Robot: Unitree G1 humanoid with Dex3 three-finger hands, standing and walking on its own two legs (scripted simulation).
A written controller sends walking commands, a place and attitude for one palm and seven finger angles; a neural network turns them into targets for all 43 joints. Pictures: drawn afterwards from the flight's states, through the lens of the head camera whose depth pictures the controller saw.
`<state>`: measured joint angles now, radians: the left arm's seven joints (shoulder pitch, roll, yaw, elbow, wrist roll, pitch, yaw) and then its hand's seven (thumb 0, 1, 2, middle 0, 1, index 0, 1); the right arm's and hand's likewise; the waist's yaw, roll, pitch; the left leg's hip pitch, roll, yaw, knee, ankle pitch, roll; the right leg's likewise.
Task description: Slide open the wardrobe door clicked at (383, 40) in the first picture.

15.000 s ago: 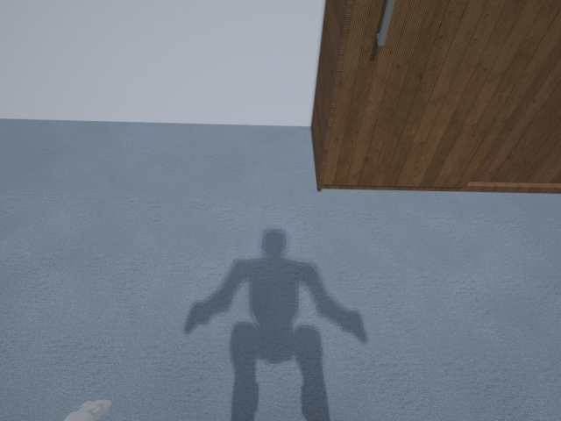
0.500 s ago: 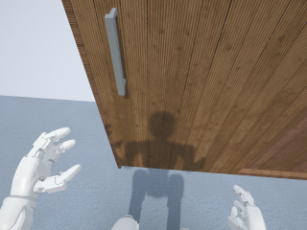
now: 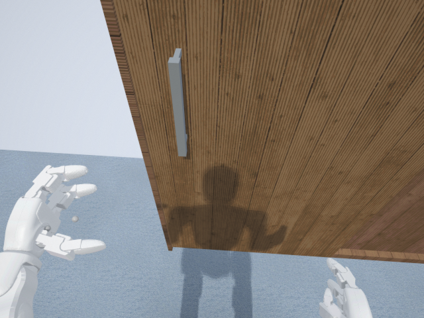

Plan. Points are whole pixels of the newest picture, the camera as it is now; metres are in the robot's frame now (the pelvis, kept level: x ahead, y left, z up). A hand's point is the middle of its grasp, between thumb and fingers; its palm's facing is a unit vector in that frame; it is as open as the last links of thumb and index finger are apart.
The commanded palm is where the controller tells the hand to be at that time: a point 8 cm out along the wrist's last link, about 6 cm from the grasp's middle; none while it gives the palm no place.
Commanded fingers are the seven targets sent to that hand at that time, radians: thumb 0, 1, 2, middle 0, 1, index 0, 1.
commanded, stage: raise the hand with hooked fingers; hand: left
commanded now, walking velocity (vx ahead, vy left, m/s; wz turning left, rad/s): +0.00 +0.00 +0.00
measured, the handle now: (180, 108) +0.49 +0.12 +0.14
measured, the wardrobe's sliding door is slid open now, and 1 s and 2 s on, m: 0.00 0.00 0.00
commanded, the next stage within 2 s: move the hooked fingers beside the handle in 0.96 s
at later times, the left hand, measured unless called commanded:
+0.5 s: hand (40, 175) +0.27 +0.29 +0.17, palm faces +0.10 -0.99 -0.07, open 14.0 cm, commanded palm +0.23 +0.33 +0.17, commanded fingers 0.00 -0.50 0.30 -0.30 -1.20 -0.30 -1.20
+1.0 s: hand (61, 177) +0.27 +0.26 +0.16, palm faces +0.09 -0.99 -0.06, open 14.0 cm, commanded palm +0.24 +0.30 +0.17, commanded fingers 0.00 -0.50 0.30 -0.30 -1.20 -0.30 -1.20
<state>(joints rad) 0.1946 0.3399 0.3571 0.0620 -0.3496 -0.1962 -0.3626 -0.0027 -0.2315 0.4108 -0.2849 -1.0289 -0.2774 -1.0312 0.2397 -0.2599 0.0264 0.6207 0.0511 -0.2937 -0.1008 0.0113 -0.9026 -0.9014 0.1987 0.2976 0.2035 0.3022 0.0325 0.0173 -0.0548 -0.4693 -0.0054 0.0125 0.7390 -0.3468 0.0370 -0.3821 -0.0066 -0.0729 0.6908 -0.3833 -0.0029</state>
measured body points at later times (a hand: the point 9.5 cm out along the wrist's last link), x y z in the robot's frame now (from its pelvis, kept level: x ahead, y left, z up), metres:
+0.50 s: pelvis +0.00 +0.01 +0.02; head -0.01 +0.00 +0.47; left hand +0.26 +0.34 +0.17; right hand +0.18 -0.22 -0.06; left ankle +0.02 +0.09 -0.72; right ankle -0.02 -0.12 -0.72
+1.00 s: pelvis +0.00 -0.02 +0.02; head -0.01 -0.03 +0.47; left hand +0.26 +0.31 +0.17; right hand +0.18 -0.25 -0.05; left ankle +0.02 +0.09 -0.72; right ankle -0.02 -0.12 -0.72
